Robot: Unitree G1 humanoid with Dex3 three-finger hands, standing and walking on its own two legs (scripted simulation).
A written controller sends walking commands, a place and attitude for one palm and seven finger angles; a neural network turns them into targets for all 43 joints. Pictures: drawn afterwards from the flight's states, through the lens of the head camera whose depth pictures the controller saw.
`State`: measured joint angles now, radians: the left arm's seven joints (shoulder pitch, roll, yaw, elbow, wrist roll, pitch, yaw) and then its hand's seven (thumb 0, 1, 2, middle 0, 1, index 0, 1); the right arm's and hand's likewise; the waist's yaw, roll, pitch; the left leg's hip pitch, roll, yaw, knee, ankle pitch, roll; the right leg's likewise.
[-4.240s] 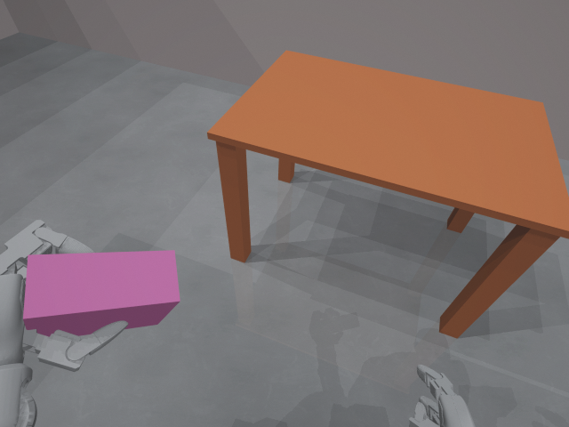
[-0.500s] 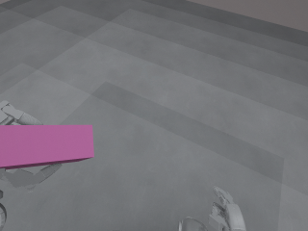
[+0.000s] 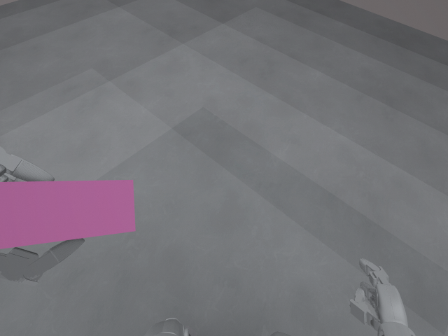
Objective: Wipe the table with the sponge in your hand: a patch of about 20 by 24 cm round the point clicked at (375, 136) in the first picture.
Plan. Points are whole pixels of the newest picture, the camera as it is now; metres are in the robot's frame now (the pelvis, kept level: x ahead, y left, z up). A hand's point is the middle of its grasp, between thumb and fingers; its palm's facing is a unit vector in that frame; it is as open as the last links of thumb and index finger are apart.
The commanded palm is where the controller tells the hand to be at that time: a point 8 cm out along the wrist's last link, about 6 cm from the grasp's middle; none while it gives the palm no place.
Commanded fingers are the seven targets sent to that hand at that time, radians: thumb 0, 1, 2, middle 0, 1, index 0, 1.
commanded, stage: turn to face it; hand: left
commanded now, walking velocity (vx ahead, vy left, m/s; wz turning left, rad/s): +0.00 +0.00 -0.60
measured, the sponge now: (82, 210) +0.23 +0.19 +0.18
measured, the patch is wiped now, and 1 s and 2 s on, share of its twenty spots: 0.00 0.00 0.00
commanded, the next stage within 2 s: none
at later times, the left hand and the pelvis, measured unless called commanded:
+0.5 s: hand (147, 189) +0.26 +0.11 +0.19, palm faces +0.22 -0.85 -0.48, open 10.1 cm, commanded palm +0.21 +0.18 +0.20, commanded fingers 0.00 0.10 1.30 -1.20 -1.60 -1.20 -1.60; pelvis +0.00 -0.07 +0.02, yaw -9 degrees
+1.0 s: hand (204, 214) +0.24 +0.05 +0.18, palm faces +0.03 -0.88 -0.48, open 10.1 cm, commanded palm +0.21 +0.09 +0.20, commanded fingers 0.00 0.10 1.30 -1.20 -1.60 -1.20 -1.60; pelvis -0.06 -0.08 +0.01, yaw -28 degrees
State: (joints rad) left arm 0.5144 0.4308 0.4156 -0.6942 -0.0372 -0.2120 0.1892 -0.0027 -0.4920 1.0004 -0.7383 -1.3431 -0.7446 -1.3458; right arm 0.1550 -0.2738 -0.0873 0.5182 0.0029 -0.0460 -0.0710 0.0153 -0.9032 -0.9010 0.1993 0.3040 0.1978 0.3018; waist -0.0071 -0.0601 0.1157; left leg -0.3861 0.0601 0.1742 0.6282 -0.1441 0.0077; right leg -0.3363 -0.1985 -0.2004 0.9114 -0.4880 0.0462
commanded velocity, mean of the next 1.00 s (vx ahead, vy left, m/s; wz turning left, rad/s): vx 0.00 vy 0.00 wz -0.60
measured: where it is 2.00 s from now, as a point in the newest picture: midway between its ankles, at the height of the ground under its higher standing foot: outside the picture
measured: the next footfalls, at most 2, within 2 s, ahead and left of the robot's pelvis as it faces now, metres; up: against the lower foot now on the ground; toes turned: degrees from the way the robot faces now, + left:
right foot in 0.28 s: +0.07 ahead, -0.13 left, +0.00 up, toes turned -10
left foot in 0.78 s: +0.04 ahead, +0.08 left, +0.00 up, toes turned -14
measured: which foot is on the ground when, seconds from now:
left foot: down 0.00-0.28, up 0.30-0.76, down 0.78-1.00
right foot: up 0.00-0.26, down 0.28-0.80, up 0.82-1.00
